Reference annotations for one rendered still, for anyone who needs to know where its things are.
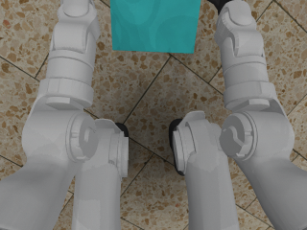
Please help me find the robot right upper arm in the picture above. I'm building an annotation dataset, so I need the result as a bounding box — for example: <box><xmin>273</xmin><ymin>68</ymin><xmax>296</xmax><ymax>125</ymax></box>
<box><xmin>219</xmin><ymin>110</ymin><xmax>307</xmax><ymax>230</ymax></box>

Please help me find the robot left upper arm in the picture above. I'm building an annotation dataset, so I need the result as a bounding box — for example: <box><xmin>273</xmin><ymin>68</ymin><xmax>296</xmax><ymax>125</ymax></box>
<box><xmin>0</xmin><ymin>110</ymin><xmax>99</xmax><ymax>230</ymax></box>

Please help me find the robot left foot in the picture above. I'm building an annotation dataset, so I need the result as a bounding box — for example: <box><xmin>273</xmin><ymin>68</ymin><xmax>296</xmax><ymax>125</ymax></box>
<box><xmin>115</xmin><ymin>123</ymin><xmax>130</xmax><ymax>178</ymax></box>

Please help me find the right robot forearm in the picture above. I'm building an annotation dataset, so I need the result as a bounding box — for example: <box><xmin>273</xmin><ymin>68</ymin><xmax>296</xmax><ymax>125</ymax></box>
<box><xmin>214</xmin><ymin>0</ymin><xmax>290</xmax><ymax>122</ymax></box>

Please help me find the right robot hand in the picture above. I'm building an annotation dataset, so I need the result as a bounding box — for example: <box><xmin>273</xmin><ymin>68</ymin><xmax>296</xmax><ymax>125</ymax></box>
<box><xmin>207</xmin><ymin>0</ymin><xmax>243</xmax><ymax>16</ymax></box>

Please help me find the carton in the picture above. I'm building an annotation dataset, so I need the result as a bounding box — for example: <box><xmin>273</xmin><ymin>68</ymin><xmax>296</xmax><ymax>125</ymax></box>
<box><xmin>109</xmin><ymin>0</ymin><xmax>201</xmax><ymax>54</ymax></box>

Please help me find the left robot thigh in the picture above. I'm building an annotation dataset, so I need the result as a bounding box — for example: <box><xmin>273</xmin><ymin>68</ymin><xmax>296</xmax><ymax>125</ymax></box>
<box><xmin>71</xmin><ymin>127</ymin><xmax>129</xmax><ymax>230</ymax></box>

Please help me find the left robot forearm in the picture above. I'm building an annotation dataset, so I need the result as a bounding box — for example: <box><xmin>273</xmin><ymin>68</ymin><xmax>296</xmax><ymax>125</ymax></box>
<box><xmin>21</xmin><ymin>0</ymin><xmax>101</xmax><ymax>148</ymax></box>

